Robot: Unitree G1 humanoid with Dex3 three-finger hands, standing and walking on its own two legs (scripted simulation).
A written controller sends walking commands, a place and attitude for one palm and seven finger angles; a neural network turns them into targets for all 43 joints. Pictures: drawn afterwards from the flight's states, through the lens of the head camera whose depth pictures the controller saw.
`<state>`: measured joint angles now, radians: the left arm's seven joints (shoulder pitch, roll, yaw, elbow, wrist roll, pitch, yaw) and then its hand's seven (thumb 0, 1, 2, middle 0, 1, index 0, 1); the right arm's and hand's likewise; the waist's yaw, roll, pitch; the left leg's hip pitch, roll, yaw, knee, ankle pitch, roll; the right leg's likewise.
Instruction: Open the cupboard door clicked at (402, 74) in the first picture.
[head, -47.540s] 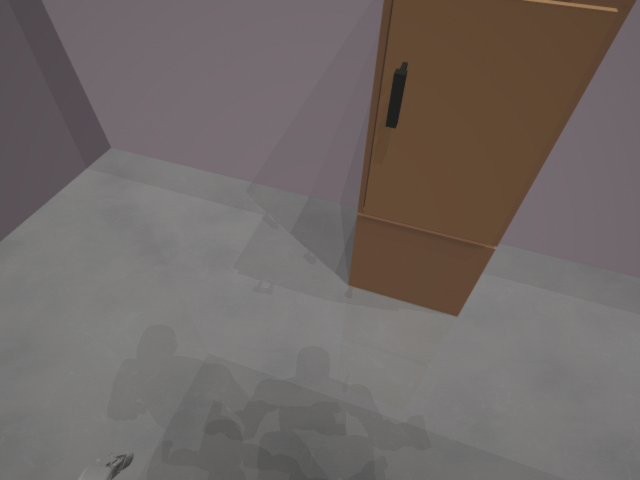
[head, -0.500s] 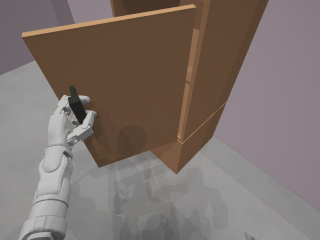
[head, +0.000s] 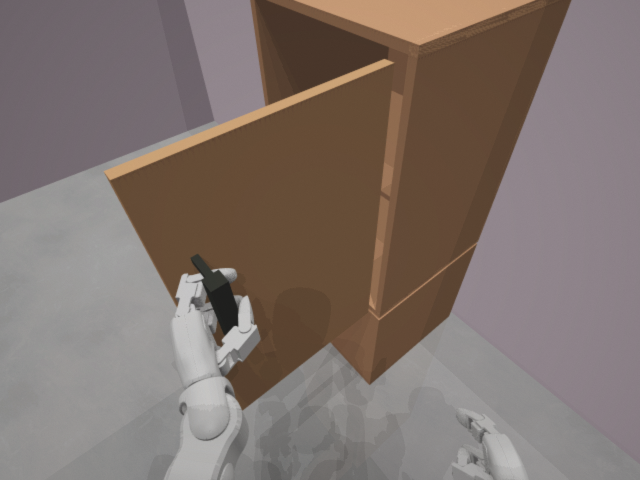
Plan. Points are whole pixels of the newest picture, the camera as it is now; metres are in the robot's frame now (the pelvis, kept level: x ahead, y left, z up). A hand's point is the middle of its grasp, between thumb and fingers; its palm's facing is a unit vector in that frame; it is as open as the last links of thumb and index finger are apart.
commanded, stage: pull the door open along its arc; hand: left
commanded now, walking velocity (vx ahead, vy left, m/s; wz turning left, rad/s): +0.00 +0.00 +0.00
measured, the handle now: (217, 299) +0.32 +0.15 +0.08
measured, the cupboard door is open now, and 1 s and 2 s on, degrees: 91 93 98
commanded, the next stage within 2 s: open thumb and fingers to let go in 0.02 s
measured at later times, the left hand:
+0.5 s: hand (255, 341) +0.26 +0.09 +0.08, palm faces +0.40 -0.92 +0.00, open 9.7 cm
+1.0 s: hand (254, 334) +0.27 +0.09 +0.08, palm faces +0.33 -0.94 -0.01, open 15.1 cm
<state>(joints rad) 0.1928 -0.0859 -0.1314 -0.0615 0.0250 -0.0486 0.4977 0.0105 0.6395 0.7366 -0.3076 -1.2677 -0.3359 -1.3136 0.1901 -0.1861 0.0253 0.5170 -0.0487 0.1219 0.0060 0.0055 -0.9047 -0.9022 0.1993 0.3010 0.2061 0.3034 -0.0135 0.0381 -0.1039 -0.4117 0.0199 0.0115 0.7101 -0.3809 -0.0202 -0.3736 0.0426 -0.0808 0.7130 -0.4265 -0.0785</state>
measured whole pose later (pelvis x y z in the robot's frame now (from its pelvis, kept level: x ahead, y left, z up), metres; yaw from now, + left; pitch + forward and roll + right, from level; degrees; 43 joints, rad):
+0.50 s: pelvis -0.03 -0.01 +0.00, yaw +2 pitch +4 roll +1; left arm 0.11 -0.09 -0.17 0.06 0.04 -0.13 0.53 0.00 0.13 0.57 -0.34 -1.27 -0.34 -1.26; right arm 0.18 -0.20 0.01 0.59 -0.05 0.06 -0.02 0.01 -0.91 -0.90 0.20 0.30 0.20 0.30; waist 0.00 0.05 -0.08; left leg -0.44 0.01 -0.02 0.72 -0.34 -0.02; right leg -0.40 0.03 -0.11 0.73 -0.41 -0.09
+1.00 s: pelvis -0.04 +0.03 -0.01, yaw +1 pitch +4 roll -1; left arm -0.02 -0.10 -0.27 0.12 0.07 -0.07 0.60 -0.02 -0.49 0.30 -0.30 -0.64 -0.29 -0.66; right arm 0.17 -0.17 0.02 0.59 -0.04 0.07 0.01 0.01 -0.91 -0.90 0.20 0.30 0.21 0.30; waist 0.01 0.04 -0.07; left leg -0.51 -0.01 0.01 0.81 -0.37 0.02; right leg -0.45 0.01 -0.09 0.79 -0.41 -0.04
